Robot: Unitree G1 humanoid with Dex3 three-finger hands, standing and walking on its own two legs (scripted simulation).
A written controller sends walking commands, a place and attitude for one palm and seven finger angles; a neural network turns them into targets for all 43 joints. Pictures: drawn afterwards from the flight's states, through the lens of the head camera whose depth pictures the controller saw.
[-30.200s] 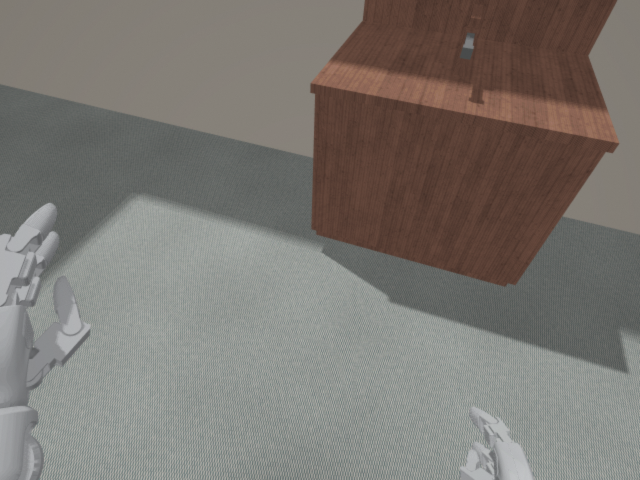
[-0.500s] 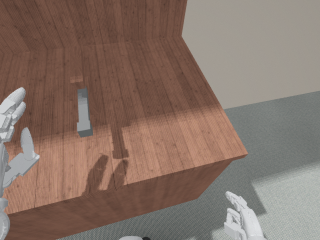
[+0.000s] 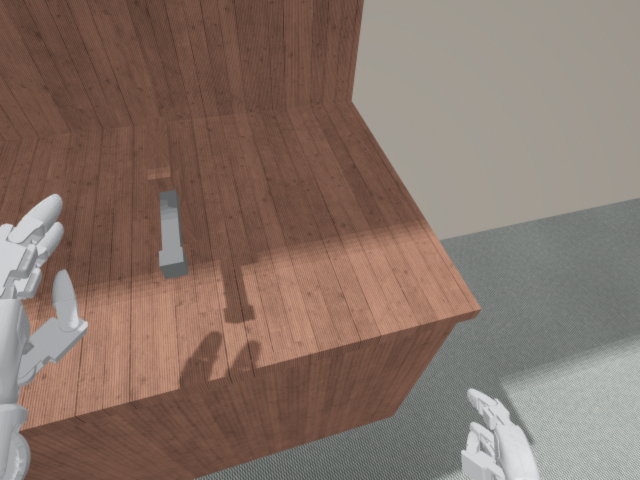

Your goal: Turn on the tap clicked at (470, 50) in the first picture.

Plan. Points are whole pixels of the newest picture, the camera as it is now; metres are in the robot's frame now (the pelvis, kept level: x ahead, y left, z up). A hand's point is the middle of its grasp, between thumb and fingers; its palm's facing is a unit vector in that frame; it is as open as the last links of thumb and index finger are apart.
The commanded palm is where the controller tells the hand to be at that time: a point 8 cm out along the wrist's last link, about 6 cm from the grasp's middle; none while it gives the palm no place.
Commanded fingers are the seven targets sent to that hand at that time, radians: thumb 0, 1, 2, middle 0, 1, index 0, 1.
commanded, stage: shuffle to correct the standing spot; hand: left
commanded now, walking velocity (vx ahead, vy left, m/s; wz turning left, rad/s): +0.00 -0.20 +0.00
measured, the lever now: (173, 263) +0.34 +0.22 +0.07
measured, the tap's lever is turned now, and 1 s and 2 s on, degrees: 0 0 0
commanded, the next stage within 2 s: none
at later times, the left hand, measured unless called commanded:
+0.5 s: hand (140, 308) +0.23 +0.19 +0.16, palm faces +0.28 -0.87 -0.40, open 7.4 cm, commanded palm +0.17 +0.24 +0.17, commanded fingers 0.00 0.90 0.90 -0.20 -0.30 -0.20 -0.30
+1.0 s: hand (207, 323) +0.23 +0.13 +0.15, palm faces +0.28 -0.88 -0.38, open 7.4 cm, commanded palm +0.17 +0.18 +0.17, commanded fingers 0.00 0.90 0.90 -0.20 -0.30 -0.20 -0.30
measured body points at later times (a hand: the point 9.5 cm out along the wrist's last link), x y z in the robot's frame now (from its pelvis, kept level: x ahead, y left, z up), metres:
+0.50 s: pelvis +0.01 -0.04 +0.00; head +0.04 -0.02 +0.45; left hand +0.21 +0.23 +0.19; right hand +0.19 -0.26 -0.07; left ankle +0.05 +0.05 -0.74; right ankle +0.00 -0.13 -0.74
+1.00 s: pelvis +0.01 -0.10 -0.01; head +0.03 -0.09 +0.44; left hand +0.20 +0.18 +0.17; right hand +0.18 -0.34 -0.09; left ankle +0.05 +0.05 -0.74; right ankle +0.00 -0.13 -0.74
